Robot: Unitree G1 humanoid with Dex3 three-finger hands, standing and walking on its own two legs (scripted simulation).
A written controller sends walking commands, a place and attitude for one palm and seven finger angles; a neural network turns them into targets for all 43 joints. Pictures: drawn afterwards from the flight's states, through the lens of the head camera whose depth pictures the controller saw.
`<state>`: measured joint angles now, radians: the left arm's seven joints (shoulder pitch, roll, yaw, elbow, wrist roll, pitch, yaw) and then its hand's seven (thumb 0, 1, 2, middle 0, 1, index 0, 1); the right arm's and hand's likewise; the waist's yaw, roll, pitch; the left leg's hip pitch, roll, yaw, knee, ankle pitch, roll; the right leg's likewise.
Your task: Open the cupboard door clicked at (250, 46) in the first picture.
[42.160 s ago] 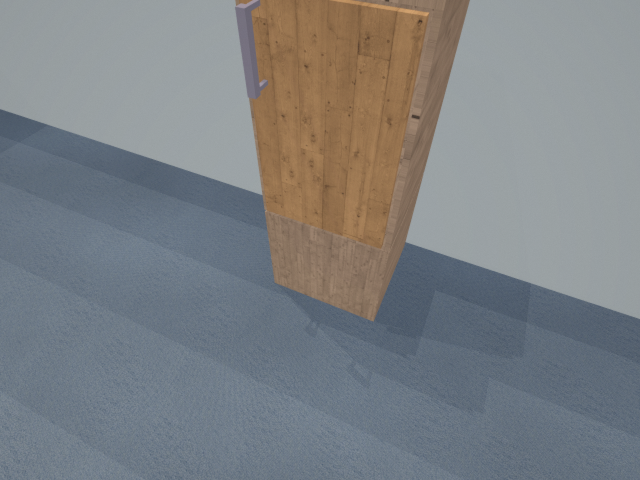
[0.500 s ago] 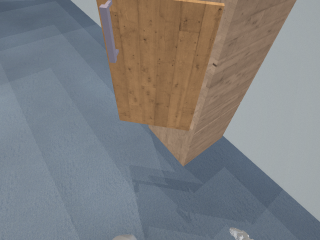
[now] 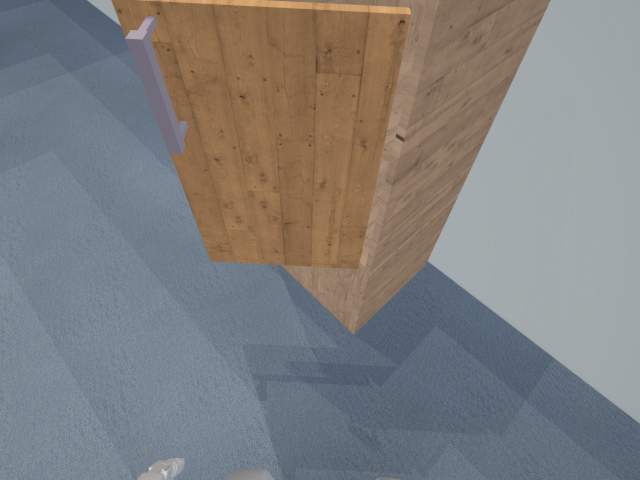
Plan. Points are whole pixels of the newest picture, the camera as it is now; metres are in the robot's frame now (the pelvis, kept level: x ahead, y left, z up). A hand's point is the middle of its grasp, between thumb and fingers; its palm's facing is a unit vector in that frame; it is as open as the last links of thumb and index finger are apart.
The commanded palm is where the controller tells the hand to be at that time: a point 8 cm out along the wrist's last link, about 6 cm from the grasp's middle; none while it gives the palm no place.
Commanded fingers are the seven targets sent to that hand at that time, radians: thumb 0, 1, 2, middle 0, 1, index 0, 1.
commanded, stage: come to a stop and stand still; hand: left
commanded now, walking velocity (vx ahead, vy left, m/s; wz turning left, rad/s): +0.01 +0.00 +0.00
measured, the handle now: (164, 90) +0.57 +0.24 +0.15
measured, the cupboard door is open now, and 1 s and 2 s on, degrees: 43 43 43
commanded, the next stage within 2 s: look again from close up in 0.44 s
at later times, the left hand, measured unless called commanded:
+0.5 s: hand out of the picture -0.01 +0.21 -0.17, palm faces +0.00 -0.97 -0.22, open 7.4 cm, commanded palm none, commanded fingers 0.00 0.90 0.90 -0.20 -0.30 -0.20 -0.30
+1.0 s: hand out of the picture -0.07 +0.18 -0.17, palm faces +0.00 -0.98 -0.18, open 7.4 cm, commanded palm none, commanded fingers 0.00 0.90 0.90 -0.20 -0.30 -0.20 -0.30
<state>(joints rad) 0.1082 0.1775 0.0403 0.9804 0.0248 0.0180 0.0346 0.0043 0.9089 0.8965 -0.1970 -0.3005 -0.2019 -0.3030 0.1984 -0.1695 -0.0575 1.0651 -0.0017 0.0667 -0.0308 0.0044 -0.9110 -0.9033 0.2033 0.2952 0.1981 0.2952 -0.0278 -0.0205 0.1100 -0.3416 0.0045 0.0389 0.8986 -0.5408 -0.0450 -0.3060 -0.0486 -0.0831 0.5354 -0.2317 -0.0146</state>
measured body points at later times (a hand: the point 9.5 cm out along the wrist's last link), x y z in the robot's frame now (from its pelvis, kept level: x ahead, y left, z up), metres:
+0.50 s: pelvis -0.03 +0.02 +0.01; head -0.01 +0.01 +0.46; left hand -0.01 +0.26 -0.15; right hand +0.00 -0.21 -0.15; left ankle -0.03 +0.12 -0.73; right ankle -0.07 -0.11 -0.73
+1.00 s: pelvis -0.07 +0.01 +0.00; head -0.08 +0.02 +0.45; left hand -0.07 +0.24 -0.16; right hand -0.08 -0.21 -0.15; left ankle -0.03 +0.12 -0.73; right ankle -0.07 -0.11 -0.73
